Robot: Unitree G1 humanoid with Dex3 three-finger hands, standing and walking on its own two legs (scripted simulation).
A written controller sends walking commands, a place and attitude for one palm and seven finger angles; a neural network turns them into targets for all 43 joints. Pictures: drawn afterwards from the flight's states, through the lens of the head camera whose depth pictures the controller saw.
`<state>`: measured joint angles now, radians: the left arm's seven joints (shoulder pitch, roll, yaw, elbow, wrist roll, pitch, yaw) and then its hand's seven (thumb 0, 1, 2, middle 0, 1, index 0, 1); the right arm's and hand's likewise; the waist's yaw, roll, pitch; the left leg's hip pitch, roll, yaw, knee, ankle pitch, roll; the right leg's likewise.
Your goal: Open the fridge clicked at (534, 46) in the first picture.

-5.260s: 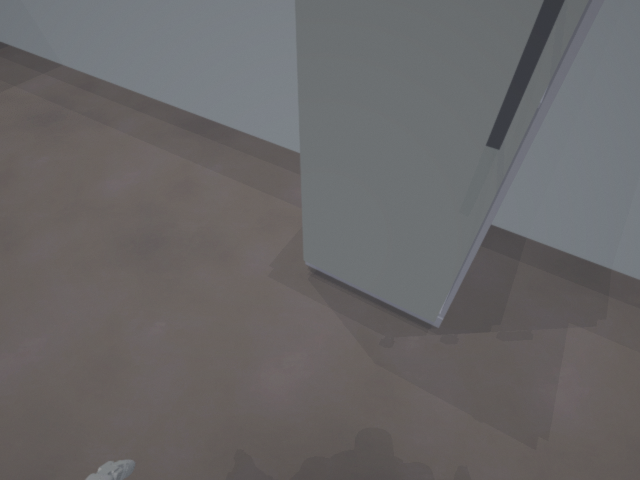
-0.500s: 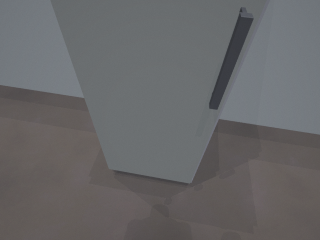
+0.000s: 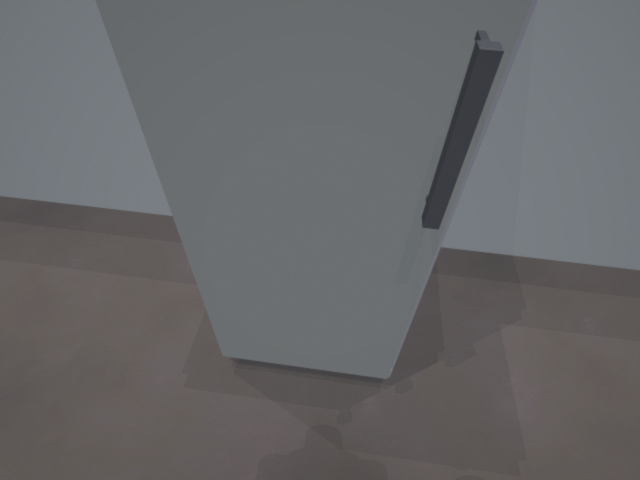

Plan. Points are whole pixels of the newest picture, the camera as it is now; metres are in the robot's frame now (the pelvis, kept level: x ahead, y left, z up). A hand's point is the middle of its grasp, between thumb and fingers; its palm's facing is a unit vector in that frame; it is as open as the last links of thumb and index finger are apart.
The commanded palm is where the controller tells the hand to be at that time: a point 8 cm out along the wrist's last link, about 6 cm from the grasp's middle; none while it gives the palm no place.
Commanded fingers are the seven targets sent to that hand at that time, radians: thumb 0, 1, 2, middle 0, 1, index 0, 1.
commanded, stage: look again from close up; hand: right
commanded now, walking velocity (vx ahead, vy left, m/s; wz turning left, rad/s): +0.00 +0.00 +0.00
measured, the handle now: (452, 142) +0.51 -0.14 +0.18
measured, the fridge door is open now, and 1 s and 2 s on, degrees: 0 0 0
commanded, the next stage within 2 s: raise the hand to about handle height in 0.80 s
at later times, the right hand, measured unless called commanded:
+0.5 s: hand out of the picture +0.01 -0.21 -0.17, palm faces +0.01 +0.97 -0.25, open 7.4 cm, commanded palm none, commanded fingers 0.00 -0.90 -0.90 0.20 0.30 0.20 0.30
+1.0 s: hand out of the picture +0.12 -0.25 -0.10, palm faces +0.25 +0.94 -0.22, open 7.4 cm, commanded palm +0.09 -0.29 -0.05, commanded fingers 0.00 -0.76 -0.84 0.21 0.39 0.21 0.39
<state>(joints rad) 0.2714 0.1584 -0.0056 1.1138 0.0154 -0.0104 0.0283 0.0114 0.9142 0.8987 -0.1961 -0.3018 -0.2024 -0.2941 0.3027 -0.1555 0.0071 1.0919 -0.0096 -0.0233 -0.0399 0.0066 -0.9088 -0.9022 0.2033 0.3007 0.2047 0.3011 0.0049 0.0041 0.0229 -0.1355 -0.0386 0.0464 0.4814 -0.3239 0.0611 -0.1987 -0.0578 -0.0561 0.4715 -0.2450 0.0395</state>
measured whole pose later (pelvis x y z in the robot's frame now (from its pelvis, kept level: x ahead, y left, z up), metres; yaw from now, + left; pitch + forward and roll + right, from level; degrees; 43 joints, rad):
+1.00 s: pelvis -0.01 -0.03 +0.00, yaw -1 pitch -1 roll -1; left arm 0.27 0.22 0.01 0.92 -0.02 -0.14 0.06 0.01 0.91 0.90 -0.20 -0.30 -0.20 -0.29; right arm 0.39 -0.21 -0.10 0.43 0.10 -0.02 -0.06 0.02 -0.89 -0.90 0.21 0.31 0.21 0.31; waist -0.01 0.02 0.04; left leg -0.17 0.01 0.04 0.49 -0.31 0.02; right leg -0.22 -0.01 -0.07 0.46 -0.22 0.00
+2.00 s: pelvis -0.03 -0.04 -0.01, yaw -3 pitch +0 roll +1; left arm 0.25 0.26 -0.04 0.62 -0.06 -0.29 0.11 0.02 0.90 0.90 -0.20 -0.30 -0.20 -0.29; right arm 0.18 -0.36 -0.35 -0.03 0.36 -0.07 0.33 0.00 0.19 -0.44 0.28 1.00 0.28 1.00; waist -0.04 -0.03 -0.03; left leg -0.27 0.00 0.08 0.61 -0.35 0.01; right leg -0.38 -0.02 -0.02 0.66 -0.28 -0.02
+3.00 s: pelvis -0.03 -0.02 +0.00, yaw -3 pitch -4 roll +1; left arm 0.20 0.26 -0.09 0.60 -0.10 -0.19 0.11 0.02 0.90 0.90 -0.20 -0.30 -0.20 -0.29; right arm -0.16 -0.48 -0.46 0.07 0.34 0.28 0.39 -0.01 0.50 -0.30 0.30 1.20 0.31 1.20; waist -0.06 -0.06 -0.01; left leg -0.11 -0.01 0.09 0.45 -0.28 0.03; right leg -0.22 -0.02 -0.01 0.48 -0.20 0.00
